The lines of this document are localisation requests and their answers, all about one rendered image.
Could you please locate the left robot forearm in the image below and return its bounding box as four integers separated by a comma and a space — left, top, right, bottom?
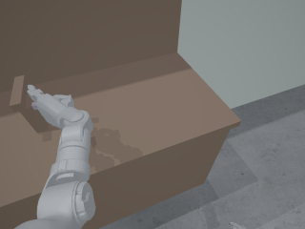
37, 107, 93, 218

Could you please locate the robot left hand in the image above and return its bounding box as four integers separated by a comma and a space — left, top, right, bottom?
27, 84, 74, 129

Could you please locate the counter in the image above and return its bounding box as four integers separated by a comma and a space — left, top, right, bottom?
0, 0, 241, 229

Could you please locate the robot left upper arm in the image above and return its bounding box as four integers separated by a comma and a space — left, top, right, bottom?
14, 180, 96, 229

